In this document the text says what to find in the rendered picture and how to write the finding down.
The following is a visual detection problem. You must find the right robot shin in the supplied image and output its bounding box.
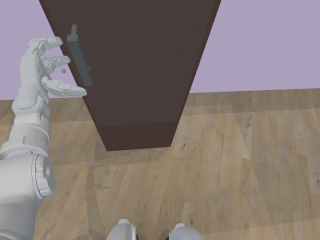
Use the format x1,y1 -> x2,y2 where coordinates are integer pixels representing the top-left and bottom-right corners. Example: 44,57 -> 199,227
173,223 -> 185,231

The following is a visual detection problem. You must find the left robot upper arm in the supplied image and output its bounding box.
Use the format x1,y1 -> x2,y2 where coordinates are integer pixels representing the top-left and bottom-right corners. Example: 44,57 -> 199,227
0,153 -> 56,240

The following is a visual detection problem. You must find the cupboard door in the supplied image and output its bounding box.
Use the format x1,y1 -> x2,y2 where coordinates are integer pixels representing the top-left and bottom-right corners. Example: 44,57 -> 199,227
44,0 -> 216,127

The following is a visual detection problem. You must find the left robot forearm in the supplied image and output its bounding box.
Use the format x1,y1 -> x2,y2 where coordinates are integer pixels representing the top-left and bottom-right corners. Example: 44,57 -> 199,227
0,84 -> 51,160

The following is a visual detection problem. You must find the left robot hand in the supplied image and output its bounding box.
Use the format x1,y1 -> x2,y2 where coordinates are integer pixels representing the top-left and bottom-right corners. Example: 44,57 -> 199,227
19,36 -> 87,99

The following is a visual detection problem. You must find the left robot shin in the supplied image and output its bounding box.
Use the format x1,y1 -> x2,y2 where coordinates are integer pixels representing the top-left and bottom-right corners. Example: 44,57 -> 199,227
118,219 -> 131,225

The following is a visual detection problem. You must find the handle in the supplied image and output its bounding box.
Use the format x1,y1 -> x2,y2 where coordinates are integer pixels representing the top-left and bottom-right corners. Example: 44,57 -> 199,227
66,24 -> 93,87

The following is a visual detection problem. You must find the robot shin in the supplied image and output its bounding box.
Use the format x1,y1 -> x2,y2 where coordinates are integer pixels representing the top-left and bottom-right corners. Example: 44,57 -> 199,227
118,219 -> 131,225
173,223 -> 185,231

